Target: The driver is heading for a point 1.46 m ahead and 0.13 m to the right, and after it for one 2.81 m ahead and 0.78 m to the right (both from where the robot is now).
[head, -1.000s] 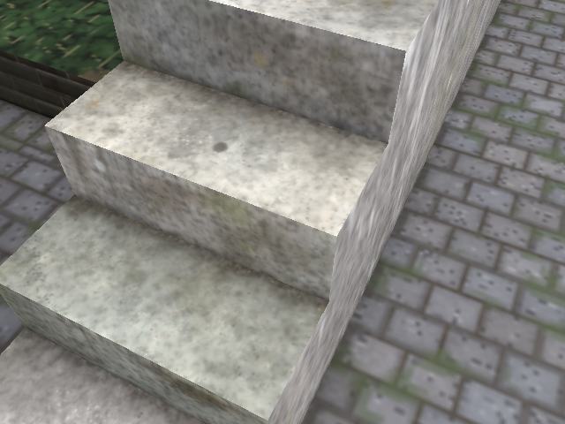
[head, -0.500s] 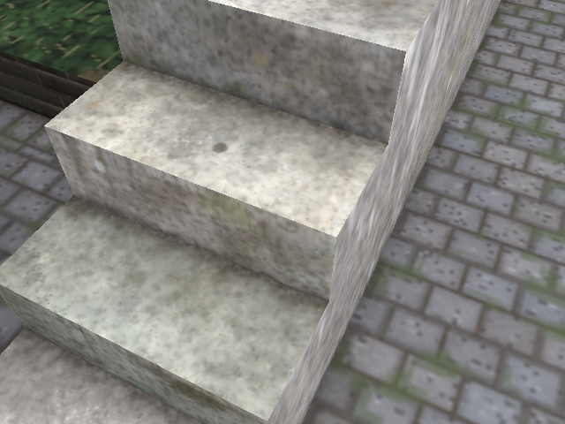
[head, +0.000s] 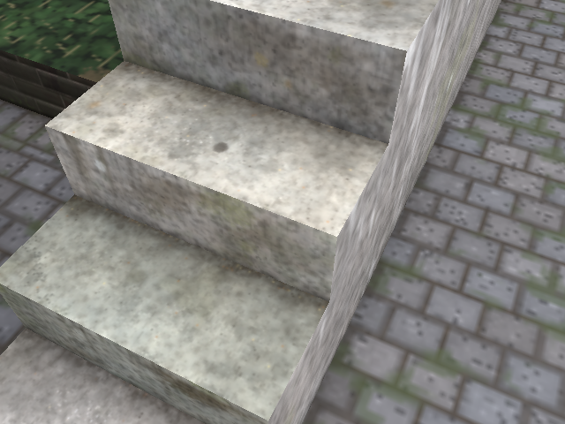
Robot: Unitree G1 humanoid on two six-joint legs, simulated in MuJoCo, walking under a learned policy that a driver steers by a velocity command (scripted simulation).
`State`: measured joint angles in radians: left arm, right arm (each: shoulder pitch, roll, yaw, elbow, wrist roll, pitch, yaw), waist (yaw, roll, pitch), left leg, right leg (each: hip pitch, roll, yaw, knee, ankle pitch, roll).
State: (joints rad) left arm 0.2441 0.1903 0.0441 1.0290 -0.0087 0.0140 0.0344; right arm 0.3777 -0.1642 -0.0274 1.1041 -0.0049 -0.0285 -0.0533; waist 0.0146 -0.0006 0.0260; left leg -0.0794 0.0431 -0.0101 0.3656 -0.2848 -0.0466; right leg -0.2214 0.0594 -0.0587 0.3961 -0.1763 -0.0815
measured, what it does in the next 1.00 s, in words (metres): stands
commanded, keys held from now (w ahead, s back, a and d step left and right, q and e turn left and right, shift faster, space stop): w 1.00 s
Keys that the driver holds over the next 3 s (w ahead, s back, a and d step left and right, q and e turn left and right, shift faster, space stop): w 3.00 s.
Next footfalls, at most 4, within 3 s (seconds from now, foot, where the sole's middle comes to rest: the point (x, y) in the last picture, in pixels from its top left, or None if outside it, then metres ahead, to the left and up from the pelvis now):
none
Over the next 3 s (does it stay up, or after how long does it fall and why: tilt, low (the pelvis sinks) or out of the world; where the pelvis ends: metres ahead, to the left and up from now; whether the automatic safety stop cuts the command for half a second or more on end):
stays up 0.00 0.00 0.00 its command is cut before an obstacle from the start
